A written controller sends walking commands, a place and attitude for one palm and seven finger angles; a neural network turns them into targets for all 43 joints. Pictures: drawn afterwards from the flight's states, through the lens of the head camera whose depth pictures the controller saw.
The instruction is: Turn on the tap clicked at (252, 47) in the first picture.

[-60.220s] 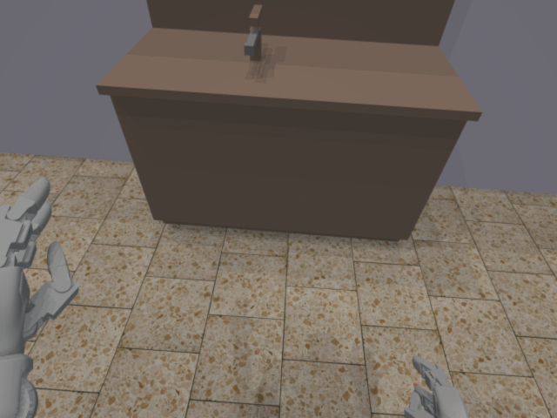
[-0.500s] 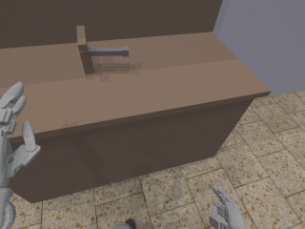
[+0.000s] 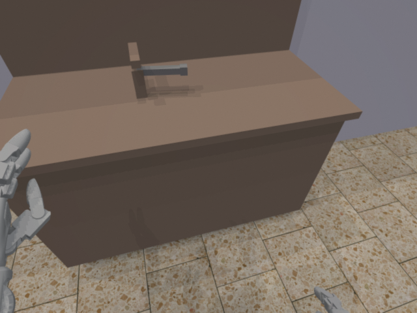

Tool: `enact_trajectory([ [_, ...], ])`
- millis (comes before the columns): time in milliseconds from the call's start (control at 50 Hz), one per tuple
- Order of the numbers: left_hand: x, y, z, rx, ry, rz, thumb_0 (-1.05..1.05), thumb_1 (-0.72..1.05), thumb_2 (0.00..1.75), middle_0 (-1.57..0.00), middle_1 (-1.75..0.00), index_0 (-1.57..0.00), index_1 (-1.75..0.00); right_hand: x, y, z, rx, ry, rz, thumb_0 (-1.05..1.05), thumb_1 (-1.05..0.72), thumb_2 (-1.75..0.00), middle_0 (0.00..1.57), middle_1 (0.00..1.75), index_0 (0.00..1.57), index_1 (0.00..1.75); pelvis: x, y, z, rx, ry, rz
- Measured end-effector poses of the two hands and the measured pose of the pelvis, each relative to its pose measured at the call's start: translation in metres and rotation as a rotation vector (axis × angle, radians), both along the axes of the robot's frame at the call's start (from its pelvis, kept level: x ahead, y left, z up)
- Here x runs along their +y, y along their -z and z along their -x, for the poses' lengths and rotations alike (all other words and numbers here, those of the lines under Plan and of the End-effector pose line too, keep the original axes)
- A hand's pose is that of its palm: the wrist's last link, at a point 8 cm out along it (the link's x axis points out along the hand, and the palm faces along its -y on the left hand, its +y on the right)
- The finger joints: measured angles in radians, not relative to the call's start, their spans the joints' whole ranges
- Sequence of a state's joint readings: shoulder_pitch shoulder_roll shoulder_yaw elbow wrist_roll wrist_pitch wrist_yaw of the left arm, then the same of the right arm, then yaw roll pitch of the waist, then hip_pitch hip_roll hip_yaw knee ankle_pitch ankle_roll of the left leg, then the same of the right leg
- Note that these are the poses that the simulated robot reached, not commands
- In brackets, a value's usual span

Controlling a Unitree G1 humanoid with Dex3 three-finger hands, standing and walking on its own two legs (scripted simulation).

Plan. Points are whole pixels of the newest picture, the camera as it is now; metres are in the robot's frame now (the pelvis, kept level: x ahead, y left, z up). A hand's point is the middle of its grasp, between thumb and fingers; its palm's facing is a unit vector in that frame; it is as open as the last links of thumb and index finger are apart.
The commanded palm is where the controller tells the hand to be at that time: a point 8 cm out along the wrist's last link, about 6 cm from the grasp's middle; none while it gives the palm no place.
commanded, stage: stop stepping back and stand still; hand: left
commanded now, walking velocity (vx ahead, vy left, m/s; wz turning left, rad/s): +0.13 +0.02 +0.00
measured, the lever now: (183, 69) +0.81 +0.13 +0.09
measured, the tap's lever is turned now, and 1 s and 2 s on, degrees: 81 81 81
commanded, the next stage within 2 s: stand and check the lever's angle in 1.22 s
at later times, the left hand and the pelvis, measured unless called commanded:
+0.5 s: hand (34, 239) +0.17 +0.24 +0.17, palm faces +0.40 -0.85 -0.34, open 7.4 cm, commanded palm +0.12 +0.29 +0.19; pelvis -0.03 +0.00 +0.01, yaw +1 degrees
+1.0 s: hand (27, 206) +0.21 +0.27 +0.18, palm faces +0.41 -0.84 -0.37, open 7.4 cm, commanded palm +0.16 +0.31 +0.19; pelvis +0.01 +0.03 +0.02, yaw +1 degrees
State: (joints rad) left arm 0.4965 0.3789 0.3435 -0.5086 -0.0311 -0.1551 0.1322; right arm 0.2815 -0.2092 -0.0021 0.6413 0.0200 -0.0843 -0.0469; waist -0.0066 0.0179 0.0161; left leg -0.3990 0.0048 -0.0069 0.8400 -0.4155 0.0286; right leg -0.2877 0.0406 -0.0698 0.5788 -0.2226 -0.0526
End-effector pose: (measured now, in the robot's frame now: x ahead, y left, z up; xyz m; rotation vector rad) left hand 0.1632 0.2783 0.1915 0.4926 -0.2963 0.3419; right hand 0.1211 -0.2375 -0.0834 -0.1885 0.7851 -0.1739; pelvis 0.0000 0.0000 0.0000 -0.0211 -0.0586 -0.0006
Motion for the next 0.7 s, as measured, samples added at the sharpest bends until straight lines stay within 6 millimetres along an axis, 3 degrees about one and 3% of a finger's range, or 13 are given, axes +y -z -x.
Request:
enact_trajectory([
  [60,0.002,0.006,0.009,-0.010,-0.019,0.066,0.02,0.89,0.90,-0.21,-0.30,-0.21,-0.30,0.004,0.003,0.008,0.040,-0.016,-0.007,0.01,-0.91,-0.90,0.20,0.30,0.20,0.30,-0.001,-0.002,0.010,-0.006,-0.002,-0.005],
  [160,0.001,0.009,0.012,-0.018,0.004,0.126,0.02,0.89,0.90,-0.21,-0.30,-0.21,-0.30,0.010,-0.013,0.014,-0.018,-0.004,0.025,0.01,-0.91,-0.89,0.21,0.30,0.20,0.30,0.004,-0.006,0.022,0.020,0.009,-0.026],
  [220,0.001,0.005,0.013,-0.044,0.043,0.094,0.02,0.89,0.90,-0.21,-0.30,-0.21,-0.30,0.011,-0.017,0.014,-0.090,0.016,0.053,0.01,-0.91,-0.89,0.21,0.30,0.20,0.30,0.011,0.001,0.030,0.019,0.018,-0.016],
  [360,0.007,-0.006,0.015,0.002,-0.003,0.030,0.02,0.89,0.90,-0.21,-0.30,-0.21,-0.30,0.015,-0.016,0.025,-0.079,0.014,-0.018,0.01,-0.91,-0.90,0.20,0.30,0.20,0.30,0.003,-0.010,0.029,0.012,-0.006,-0.015],
  [440,0.004,0.006,0.027,0.019,-0.023,0.037,0.02,0.89,0.90,-0.21,-0.30,-0.21,-0.30,0.007,0.000,0.023,-0.016,-0.024,-0.006,0.01,-0.91,-0.90,0.20,0.30,0.20,0.30,0.000,-0.001,0.031,0.008,-0.018,-0.004],
  [520,0.005,0.013,0.031,0.031,-0.029,0.103,0.02,0.89,0.90,-0.21,-0.30,-0.21,-0.30,0.003,-0.005,0.021,0.027,-0.026,0.033,0.01,-0.91,-0.89,0.20,0.30,0.20,0.30,0.004,-0.006,0.029,0.009,-0.020,-0.011],
  [600,0.011,0.008,0.025,-0.025,-0.017,0.087,0.02,0.89,0.90,-0.21,-0.30,-0.21,-0.30,0.003,-0.011,0.007,-0.026,-0.026,0.086,0.01,-0.91,-0.90,0.20,0.30,0.20,0.30,0.012,0.000,0.026,0.005,-0.027,-0.003],
  [700,0.018,-0.004,0.012,-0.030,-0.048,0.024,0.02,0.89,0.90,-0.21,-0.30,-0.21,-0.30,0.016,-0.017,-0.013,-0.084,-0.035,0.027,0.01,-0.91,-0.90,0.20,0.30,0.20,0.30,0.010,-0.005,0.019,-0.002,-0.032,-0.027],
])
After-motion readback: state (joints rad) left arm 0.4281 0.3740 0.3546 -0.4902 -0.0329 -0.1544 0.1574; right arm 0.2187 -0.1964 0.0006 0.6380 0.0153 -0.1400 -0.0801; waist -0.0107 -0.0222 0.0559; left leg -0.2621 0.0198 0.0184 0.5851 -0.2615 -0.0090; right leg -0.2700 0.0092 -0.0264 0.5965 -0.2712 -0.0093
